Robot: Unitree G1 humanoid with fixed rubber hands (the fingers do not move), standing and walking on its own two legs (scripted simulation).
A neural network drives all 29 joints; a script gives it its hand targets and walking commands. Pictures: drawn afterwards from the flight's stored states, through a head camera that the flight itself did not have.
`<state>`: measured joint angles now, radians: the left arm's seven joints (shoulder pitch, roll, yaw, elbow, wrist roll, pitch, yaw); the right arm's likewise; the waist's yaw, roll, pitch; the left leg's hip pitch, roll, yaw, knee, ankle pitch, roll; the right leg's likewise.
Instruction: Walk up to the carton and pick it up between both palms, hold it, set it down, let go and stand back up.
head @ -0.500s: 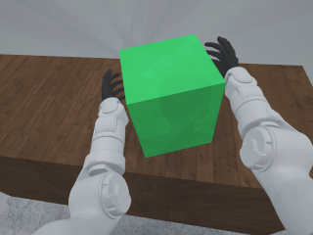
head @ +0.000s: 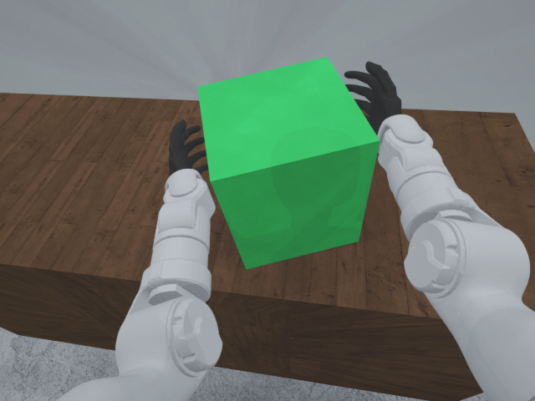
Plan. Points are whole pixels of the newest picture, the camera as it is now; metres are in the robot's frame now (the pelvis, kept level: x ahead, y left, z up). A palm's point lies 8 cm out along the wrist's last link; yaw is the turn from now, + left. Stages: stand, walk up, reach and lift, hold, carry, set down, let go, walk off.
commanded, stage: reach and lift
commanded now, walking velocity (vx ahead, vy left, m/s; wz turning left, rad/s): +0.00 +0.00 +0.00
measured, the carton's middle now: (284, 170) +0.47 +0.04 +0.07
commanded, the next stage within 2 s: none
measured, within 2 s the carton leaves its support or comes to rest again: neither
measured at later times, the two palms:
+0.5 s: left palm (167, 183) +0.38 +0.19 +0.13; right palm (377, 136) +0.45 -0.10 +0.16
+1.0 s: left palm (153, 175) +0.37 +0.21 +0.15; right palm (374, 128) +0.44 -0.09 +0.18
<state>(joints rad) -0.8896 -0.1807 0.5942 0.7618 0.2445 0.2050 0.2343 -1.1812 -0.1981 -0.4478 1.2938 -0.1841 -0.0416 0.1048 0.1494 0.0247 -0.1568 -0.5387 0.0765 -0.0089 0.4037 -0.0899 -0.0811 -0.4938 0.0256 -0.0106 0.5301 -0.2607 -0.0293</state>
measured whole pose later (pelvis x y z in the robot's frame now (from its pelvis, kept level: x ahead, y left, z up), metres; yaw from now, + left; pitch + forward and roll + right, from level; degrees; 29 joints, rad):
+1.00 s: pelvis -0.03 +0.01 +0.00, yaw +0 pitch +11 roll +0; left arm -0.87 -0.01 0.35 0.84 0.15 0.29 0.22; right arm -1.13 -0.16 -0.26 1.26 -0.06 0.00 -0.01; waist 0.15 0.02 -0.21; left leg -0.54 0.08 -0.01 0.40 -0.06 -0.07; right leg -0.49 0.03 -0.01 0.52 -0.22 -0.02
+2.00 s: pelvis -0.04 +0.02 +0.00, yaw +0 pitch +8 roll -1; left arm -0.99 0.14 0.24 0.78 0.06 0.56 0.12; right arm -1.13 -0.12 -0.17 0.98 0.14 0.36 -0.19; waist 0.08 0.01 -0.25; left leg -0.49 0.08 -0.01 0.40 -0.04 -0.05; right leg -0.42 0.03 -0.01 0.47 -0.18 0.00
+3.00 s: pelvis -0.03 +0.02 +0.00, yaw +0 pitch +8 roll -1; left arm -1.08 0.19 0.24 0.71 0.04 0.78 0.08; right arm -1.15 -0.16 -0.09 0.82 0.28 0.61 -0.29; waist 0.05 0.01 -0.32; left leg -0.48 0.07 -0.01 0.40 -0.06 -0.05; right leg -0.40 0.03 -0.01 0.45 -0.19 0.00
